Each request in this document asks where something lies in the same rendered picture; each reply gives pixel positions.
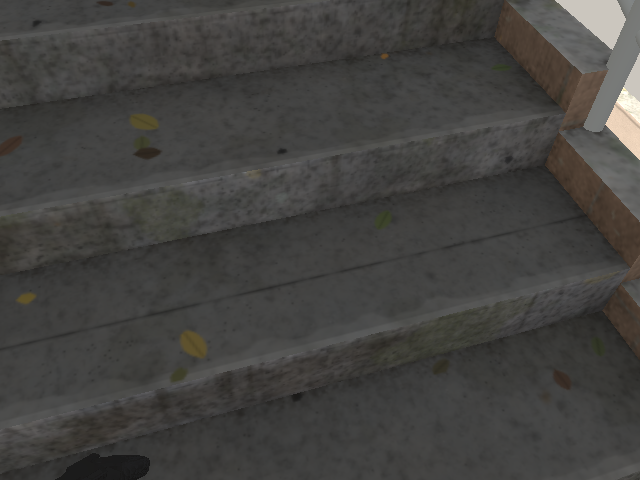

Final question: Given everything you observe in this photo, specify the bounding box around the left robot hand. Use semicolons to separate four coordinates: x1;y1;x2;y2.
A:
55;453;150;480

